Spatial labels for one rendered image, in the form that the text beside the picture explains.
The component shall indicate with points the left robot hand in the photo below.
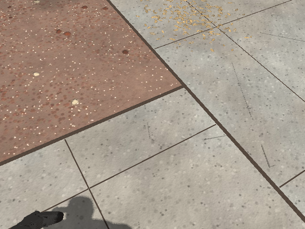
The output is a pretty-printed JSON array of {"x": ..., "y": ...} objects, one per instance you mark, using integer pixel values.
[{"x": 38, "y": 220}]

